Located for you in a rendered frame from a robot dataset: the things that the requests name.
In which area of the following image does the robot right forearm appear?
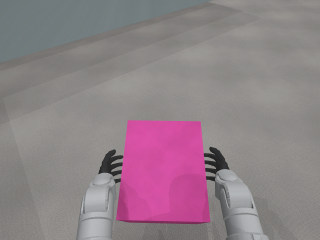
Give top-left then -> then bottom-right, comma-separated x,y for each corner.
215,169 -> 269,240

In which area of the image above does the carton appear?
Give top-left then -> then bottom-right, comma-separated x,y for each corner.
116,120 -> 211,224

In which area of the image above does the robot left forearm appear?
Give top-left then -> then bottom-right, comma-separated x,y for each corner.
76,172 -> 117,240

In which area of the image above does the robot left hand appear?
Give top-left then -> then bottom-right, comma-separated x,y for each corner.
98,149 -> 124,183

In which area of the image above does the robot right hand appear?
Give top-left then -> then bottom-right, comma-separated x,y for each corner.
204,147 -> 230,182

